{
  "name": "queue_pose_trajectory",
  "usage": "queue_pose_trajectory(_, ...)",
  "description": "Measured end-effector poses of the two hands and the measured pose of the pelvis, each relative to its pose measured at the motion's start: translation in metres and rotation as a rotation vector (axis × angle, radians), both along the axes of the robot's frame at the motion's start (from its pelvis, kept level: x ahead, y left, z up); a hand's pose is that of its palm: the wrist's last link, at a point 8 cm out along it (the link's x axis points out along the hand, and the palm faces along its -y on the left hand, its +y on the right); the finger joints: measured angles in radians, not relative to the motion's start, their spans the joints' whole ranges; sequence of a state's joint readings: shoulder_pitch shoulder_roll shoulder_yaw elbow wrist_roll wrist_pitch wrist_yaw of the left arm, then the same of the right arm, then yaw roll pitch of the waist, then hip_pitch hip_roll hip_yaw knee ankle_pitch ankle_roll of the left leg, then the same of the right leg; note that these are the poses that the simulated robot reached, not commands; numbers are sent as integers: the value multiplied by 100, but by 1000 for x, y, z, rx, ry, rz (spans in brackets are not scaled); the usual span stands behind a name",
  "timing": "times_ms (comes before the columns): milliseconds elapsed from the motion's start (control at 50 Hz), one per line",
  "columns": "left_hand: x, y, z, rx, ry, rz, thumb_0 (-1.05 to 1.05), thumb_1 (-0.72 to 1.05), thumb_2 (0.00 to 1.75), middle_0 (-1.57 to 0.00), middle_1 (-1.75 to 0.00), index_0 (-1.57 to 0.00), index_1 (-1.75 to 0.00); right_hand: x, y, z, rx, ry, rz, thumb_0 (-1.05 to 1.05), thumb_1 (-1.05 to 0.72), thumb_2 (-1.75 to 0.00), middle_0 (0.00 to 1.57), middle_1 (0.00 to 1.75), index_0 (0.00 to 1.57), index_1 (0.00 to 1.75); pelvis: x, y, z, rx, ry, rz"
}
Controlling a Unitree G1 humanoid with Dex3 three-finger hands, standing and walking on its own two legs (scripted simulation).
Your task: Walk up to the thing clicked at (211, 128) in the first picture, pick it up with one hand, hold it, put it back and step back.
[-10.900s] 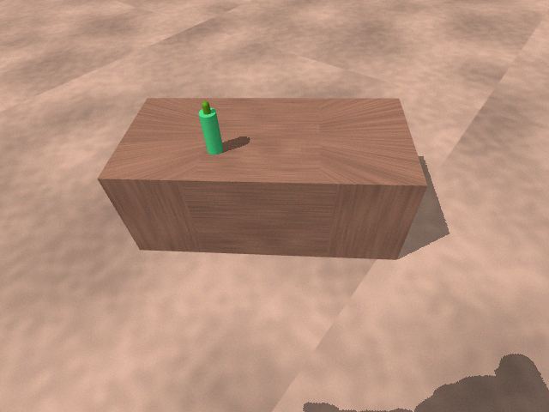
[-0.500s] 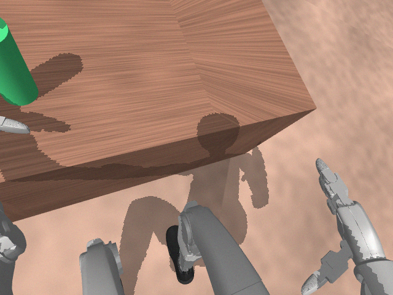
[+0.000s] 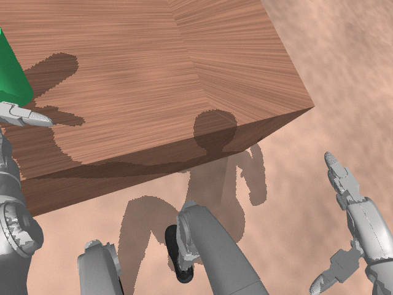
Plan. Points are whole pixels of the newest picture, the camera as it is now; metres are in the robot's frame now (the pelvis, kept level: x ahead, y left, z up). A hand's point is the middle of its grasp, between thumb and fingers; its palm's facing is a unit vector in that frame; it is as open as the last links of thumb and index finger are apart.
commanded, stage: close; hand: left
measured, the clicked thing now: out of the picture +0.59 +0.20 -0.01
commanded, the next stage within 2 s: settle in 0.74 s
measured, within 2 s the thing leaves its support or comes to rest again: leaves its support in 1.10 s
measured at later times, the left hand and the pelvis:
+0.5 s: hand (5, 72) +0.58 +0.19 -0.05, palm faces +0.19 -0.98 +0.00, open 15.0 cm; pelvis +0.00 +0.00 +0.00, yaw +0 degrees
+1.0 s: hand (8, 76) +0.58 +0.19 -0.04, palm faces +0.16 -0.99 +0.00, open 8.6 cm; pelvis +0.00 +0.00 +0.00, yaw -1 degrees
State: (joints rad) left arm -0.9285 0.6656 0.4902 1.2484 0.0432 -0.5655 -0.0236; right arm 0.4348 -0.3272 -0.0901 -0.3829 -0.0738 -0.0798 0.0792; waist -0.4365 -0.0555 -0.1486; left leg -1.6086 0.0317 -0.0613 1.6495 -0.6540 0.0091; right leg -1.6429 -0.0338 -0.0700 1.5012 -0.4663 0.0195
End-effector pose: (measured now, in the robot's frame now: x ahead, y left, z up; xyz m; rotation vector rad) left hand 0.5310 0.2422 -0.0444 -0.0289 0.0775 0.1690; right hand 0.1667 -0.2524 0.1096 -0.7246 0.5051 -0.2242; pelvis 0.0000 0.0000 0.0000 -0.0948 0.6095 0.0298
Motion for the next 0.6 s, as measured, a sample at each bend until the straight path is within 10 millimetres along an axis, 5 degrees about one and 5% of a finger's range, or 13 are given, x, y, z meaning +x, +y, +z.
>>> queue_pose_trajectory(180, 1, 1, -9, 16, 9, 34, -1, -60, 4, -18, -11, -19, -10, 3, 1, -9, 27, 26, -10, -1, 51, -6, 6, 5, 6, 5, 4, 0, -2, 1, 11, -5)
queue_pose_trajectory(600, 26, 0, 3, 18, -14, 17, -1, -44, 31, -61, -48, -62, -48, 1, 3, 5, -5, 20, -4, -1, 49, -5, 6, 5, 6, 5, 1, -2, -4, 0, 17, -8)
